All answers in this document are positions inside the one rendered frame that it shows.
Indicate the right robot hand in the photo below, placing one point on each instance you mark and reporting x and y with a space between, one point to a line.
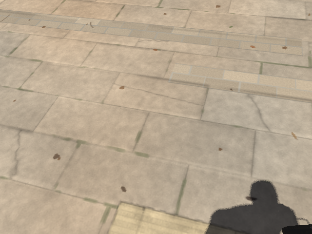
297 229

